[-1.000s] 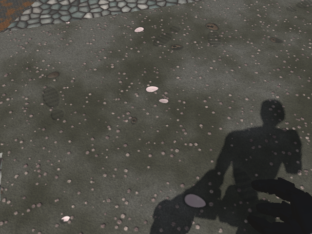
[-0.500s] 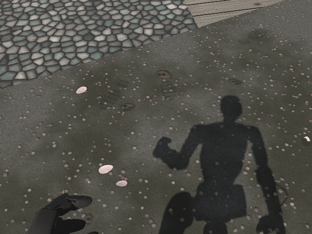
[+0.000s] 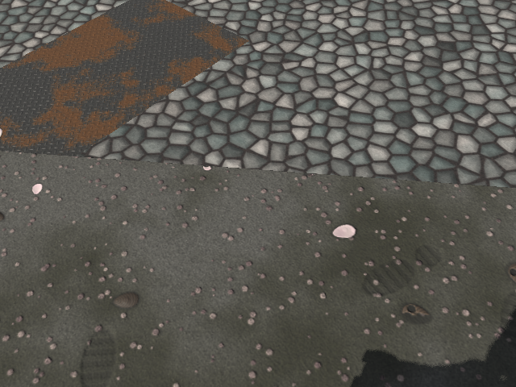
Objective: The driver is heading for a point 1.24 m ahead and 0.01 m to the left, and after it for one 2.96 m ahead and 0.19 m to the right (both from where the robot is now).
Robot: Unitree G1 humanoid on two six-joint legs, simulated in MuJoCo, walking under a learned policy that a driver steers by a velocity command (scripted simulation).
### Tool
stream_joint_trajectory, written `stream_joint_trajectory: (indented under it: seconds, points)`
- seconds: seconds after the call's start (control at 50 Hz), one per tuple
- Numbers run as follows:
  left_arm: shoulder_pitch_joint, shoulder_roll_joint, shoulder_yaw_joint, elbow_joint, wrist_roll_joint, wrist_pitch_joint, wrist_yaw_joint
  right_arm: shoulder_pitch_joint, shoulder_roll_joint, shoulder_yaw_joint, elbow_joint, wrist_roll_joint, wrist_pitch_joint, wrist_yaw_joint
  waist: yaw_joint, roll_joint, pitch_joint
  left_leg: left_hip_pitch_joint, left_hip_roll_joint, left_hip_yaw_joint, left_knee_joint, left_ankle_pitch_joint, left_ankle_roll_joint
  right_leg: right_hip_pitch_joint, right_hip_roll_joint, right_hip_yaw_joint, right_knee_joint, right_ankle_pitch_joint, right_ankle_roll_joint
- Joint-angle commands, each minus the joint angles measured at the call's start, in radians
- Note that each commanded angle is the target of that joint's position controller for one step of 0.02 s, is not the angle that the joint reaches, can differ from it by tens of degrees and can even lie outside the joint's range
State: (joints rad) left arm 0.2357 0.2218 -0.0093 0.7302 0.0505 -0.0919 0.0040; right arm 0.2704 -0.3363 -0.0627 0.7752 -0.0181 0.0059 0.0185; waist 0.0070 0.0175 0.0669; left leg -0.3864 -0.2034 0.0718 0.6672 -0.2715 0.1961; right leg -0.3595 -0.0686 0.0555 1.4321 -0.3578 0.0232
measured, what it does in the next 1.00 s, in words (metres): walks ahead: right foot, then left foot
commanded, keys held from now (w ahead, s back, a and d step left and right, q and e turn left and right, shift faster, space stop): w+q+shift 0.26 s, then w+shift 0.26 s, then w+e+shift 0.42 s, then e+shift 0.06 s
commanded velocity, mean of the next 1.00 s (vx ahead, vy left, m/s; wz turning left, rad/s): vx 0.99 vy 0.00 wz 0.20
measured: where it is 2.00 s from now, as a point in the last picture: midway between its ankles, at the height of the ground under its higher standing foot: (224, 176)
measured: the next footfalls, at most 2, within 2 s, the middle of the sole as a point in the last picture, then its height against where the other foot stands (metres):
right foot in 0.30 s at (346, 369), level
left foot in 0.72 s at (209, 274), level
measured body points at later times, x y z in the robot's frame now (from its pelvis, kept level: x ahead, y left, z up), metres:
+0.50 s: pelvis +0.45 -0.04 +0.03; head +0.47 -0.04 +0.48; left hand +0.35 +0.24 -0.08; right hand +0.72 -0.23 -0.05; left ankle +0.40 +0.06 -0.62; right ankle +0.47 -0.17 -0.71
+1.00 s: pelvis +0.87 +0.12 +0.03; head +0.88 +0.12 +0.48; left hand +0.99 +0.42 -0.06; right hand +0.89 -0.17 -0.10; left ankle +0.74 +0.19 -0.71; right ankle +1.02 +0.03 -0.64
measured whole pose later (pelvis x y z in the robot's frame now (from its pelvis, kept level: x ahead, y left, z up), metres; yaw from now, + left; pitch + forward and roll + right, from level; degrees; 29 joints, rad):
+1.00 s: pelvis +0.87 +0.12 +0.03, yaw +8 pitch +1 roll +2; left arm 0.15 0.34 0.06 0.73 0.02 0.00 -0.06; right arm 0.46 -0.32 -0.06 0.89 -0.01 -0.10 -0.01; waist -0.04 -0.04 0.02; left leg 0.04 -0.03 0.21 0.31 -0.35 0.01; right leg -0.75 -0.10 -0.04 1.01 -0.05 -0.08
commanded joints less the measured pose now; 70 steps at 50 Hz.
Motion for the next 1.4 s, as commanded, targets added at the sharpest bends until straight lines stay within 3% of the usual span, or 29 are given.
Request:
stream_joint_trajectory:
  seconds: [0.02, 0.12, 0.22, 0.26, 0.28, 0.3, 0.32, 0.34, 0.38, 0.44, 0.62, 0.7, 0.72, 0.74, 0.76, 0.78, 0.82, 0.92, 0.98, 1.02, 1.08, 1.1, 1.12, 1.14, 1.16, 1.2, 1.24, 1.32, 1.4]
  points:
    - [0.017, 0.182, 0.035, -0.106, 0.025, 0.014, 0.004, 0.051, -0.142, -0.039, -0.058, 0.007, -0.046, -0.020, 0.038, -0.128, -0.019, 0.180, 0.319, -0.588, -0.451, 0.079, 0.181, -0.311, -0.062, 0.031, -0.122, -0.038, 0.031]
    - [-0.225, 0.107, 0.006, -0.210, -0.004, 0.038, -0.022, 0.056, -0.143, -0.045, -0.059, 0.013, -0.081, -0.006, -0.010, -0.046, 0.045, -0.048, 0.177, -0.427, -0.507, 0.189, 0.111, -0.143, -0.045, -0.041, -0.600, 0.298, 0.054]
    - [-0.267, 0.154, 0.018, -0.222, -0.029, 0.027, -0.020, 0.110, -0.173, -0.064, -0.045, 0.022, -0.079, -0.006, -0.062, 0.022, -0.028, 0.171, 0.219, -0.481, -0.398, 0.449, 0.026, 0.006, 0.032, -0.025, -0.871, 0.426, 0.015]
    - [-0.093, 0.229, 0.052, -0.173, -0.031, 0.022, -0.001, 0.089, -0.218, -0.073, -0.049, 0.010, -0.075, -0.010, 0.027, 0.014, -0.146, 0.249, 0.210, -0.481, -0.161, 0.694, -0.020, 0.203, 0.087, -0.029, -0.884, 0.242, -0.003]
    - [0.113, 0.263, 0.072, -0.125, -0.028, 0.019, 0.015, 0.045, -0.230, -0.072, -0.051, 0.004, -0.080, -0.005, 0.152, -0.005, -0.243, 0.200, 0.183, -0.432, 0.075, 0.726, -0.041, 0.406, 0.074, -0.058, -0.879, 0.188, -0.018]
    - [0.331, 0.323, 0.098, -0.086, -0.003, 0.012, 0.037, 0.028, -0.127, -0.042, -0.069, -0.001, -0.094, -0.005, 0.231, -0.091, -0.360, 0.052, 0.136, -0.361, 0.414, 0.488, -0.053, 0.631, -0.096, 0.110, -0.881, -0.103, -0.050]
    - [0.286, 0.402, 0.110, -0.085, 0.037, 0.010, 0.033, 0.146, 0.033, 0.002, -0.117, 0.037, -0.098, -0.003, 0.095, -0.411, -0.428, -0.250, 0.019, -0.264, 0.681, -0.244, -0.086, 0.775, -0.359, 0.689, -1.111, -0.428, -0.134]
    - [0.167, 0.337, 0.111, -0.096, 0.015, 0.016, 0.019, 0.141, -0.027, 0.013, -0.104, 0.014, -0.089, -0.009, 0.062, -0.357, -0.353, -0.370, 0.098, -0.238, 0.755, -0.150, -0.066, 0.672, -0.355, 0.888, -1.208, -0.558, -0.178]
    - [0.066, 0.192, 0.084, -0.084, -0.001, 0.020, 0.001, 0.012, -0.076, 0.007, -0.094, -0.020, -0.072, 0.007, 0.048, -0.078, -0.150, -0.342, 0.190, -0.196, 0.670, 0.004, -0.079, 0.420, -0.256, 0.542, -1.182, -0.320, -0.170]
    - [0.133, 0.143, 0.066, 0.006, -0.008, -0.003, -0.007, -0.058, -0.025, 0.025, -0.130, -0.030, -0.052, 0.036, 0.015, -0.103, -0.059, -0.311, 0.220, -0.224, 0.559, -0.011, -0.099, 0.275, -0.168, 0.306, -1.217, -0.062, -0.148]
    - [0.225, 0.224, 0.072, 0.097, -0.050, -0.029, -0.026, -0.370, -0.004, 0.074, -0.254, -0.019, -0.069, 0.071, 0.007, -0.063, 0.063, -0.072, 0.225, -0.023, 0.016, 0.303, -0.121, 0.120, -0.122, 0.019, -1.430, 0.523, -0.182]
    - [0.252, 0.315, 0.088, 0.132, -0.045, -0.007, -0.009, -0.082, -0.089, 0.032, -0.161, -0.031, -0.076, 0.015, -0.144, -0.102, -0.153, 0.304, 0.129, -0.019, -0.091, 0.112, -0.090, 0.275, -0.118, -0.018, -0.948, 1.094, -0.157]
    - [0.233, 0.300, 0.083, 0.121, -0.048, -0.005, -0.008, 0.096, -0.135, 0.008, -0.109, -0.043, -0.078, -0.007, -0.231, -0.091, -0.246, 0.569, 0.212, -0.088, -0.085, 0.078, -0.083, 0.095, -0.074, -0.022, -0.669, 0.897, -0.142]
    - [0.250, 0.167, 0.058, 0.087, -0.031, -0.008, -0.008, 0.253, -0.222, -0.017, -0.085, -0.063, -0.083, -0.028, -0.229, 0.111, -0.399, 0.774, 0.498, -0.396, -0.113, -0.279, -0.086, -0.094, 0.014, -0.031, -0.289, 0.198, -0.148]
    - [0.333, 0.112, 0.049, 0.043, -0.082, -0.003, -0.014, 0.211, -0.249, -0.023, -0.105, -0.058, -0.074, -0.030, -0.144, 0.264, -0.526, 0.835, 0.678, -0.887, -0.345, -0.511, -0.016, -0.309, 0.103, 0.036, -0.035, -0.106, -0.143]
    - [0.217, 0.190, 0.067, 0.044, -0.064, 0.010, -0.008, 0.115, -0.166, -0.016, -0.103, -0.041, -0.070, -0.030, -0.132, 0.110, -0.332, 0.690, 0.615, -0.787, -0.393, -0.504, -0.023, -0.410, 0.037, 0.039, -0.012, 0.007, -0.148]
    - [0.140, 0.153, 0.062, 0.039, -0.052, 0.023, -0.022, 0.034, -0.064, 0.003, -0.077, -0.033, -0.090, -0.021, -0.073, 0.033, -0.117, 0.440, 0.536, -0.495, -0.415, -0.160, -0.035, -0.383, -0.027, 0.023, -0.108, 0.103, -0.133]
    - [0.038, 0.088, 0.061, -0.001, -0.030, 0.098, -0.057, 0.053, 0.007, 0.014, 0.000, 0.010, -0.129, -0.018, 0.007, 0.039, 0.023, 0.272, 0.450, -0.113, -0.527, 0.146, -0.093, -0.401, -0.084, -0.001, -0.210, 0.179, -0.101]
    - [-0.095, 0.063, 0.044, -0.075, -0.028, 0.088, -0.075, -0.006, 0.012, 0.018, 0.010, 0.010, -0.141, -0.021, 0.048, 0.044, 0.105, 0.154, 0.391, 0.108, -0.501, 0.532, -0.118, -0.320, -0.058, -0.078, -0.497, 0.389, -0.102]
    - [-0.106, 0.071, 0.041, -0.071, -0.018, 0.073, -0.103, -0.001, -0.046, 0.004, 0.019, 0.013, -0.146, -0.038, 0.051, 0.002, 0.067, 0.100, 0.355, 0.197, -0.440, 0.701, -0.139, -0.082, 0.045, -0.210, -0.683, 0.526, -0.108]
    - [0.316, 0.179, 0.098, 0.055, -0.020, 0.085, -0.073, -0.123, -0.147, -0.020, -0.044, 0.045, -0.156, -0.045, 0.256, 0.074, -0.190, 0.016, 0.389, 0.186, 0.055, 1.143, -0.183, 0.436, 0.166, -0.230, -0.537, 0.521, -0.189]
    - [0.445, 0.228, 0.123, 0.094, -0.023, 0.088, -0.047, -0.158, -0.134, -0.018, -0.050, 0.059, -0.150, -0.024, 0.319, 0.038, -0.227, -0.043, 0.383, 0.169, 0.348, 0.905, -0.195, 0.571, 0.166, -0.220, -0.611, 0.628, -0.224]
    - [0.439, 0.283, 0.146, 0.096, -0.046, 0.102, -0.019, -0.199, -0.117, -0.029, -0.039, 0.060, -0.127, -0.017, 0.348, -0.142, -0.110, -0.215, 0.217, 0.164, 0.802, 0.133, -0.224, 0.621, 0.114, -0.046, -0.813, 0.586, -0.302]
    - [0.283, 0.397, 0.152, 0.050, -0.041, 0.110, -0.013, 0.035, -0.031, -0.003, -0.091, 0.034, -0.121, -0.023, 0.106, -0.330, -0.096, -0.347, 0.157, 0.086, 1.087, -0.367, -0.263, 0.603, -0.100, 0.250, -0.780, 1.544, -0.408]
    - [0.218, 0.394, 0.153, -0.032, -0.030, 0.105, -0.012, 0.126, -0.046, 0.016, -0.135, 0.003, -0.110, -0.040, 0.066, -0.237, -0.362, -0.480, 0.148, -0.110, 1.073, -0.288, -0.273, 0.743, -0.266, 0.564, -0.981, 1.171, -0.536]
    - [0.081, 0.274, 0.130, -0.056, -0.043, 0.097, -0.002, 0.043, -0.115, 0.000, -0.093, -0.022, -0.086, -0.053, 0.002, 0.045, -0.084, -0.340, 0.263, -0.156, 0.782, -0.191, -0.270, 0.305, -0.178, 0.508, -1.065, 0.800, -0.466]
    - [0.072, 0.260, 0.122, -0.041, -0.051, 0.079, 0.003, 0.024, -0.084, 0.005, -0.099, -0.049, -0.043, -0.064, -0.037, 0.100, -0.059, -0.219, 0.305, -0.151, 0.589, -0.195, -0.282, 0.129, -0.113, 0.368, -1.055, 0.900, -0.426]
    - [0.012, 0.253, 0.126, -0.053, -0.023, 0.079, -0.005, 0.022, -0.019, 0.027, -0.102, -0.018, -0.003, -0.062, -0.058, 0.040, -0.216, -0.056, 0.274, -0.105, 0.488, 0.129, -0.247, 0.017, -0.036, 0.247, -1.016, 0.932, -0.371]
    - [0.156, 0.224, 0.119, 0.018, -0.051, 0.083, 0.020, -0.246, -0.041, 0.020, -0.199, -0.026, -0.021, -0.055, 0.051, 0.004, -0.067, -0.266, 0.241, -0.158, 0.229, 0.338, -0.232, 0.113, 0.073, 0.283, -0.977, 0.485, -0.309]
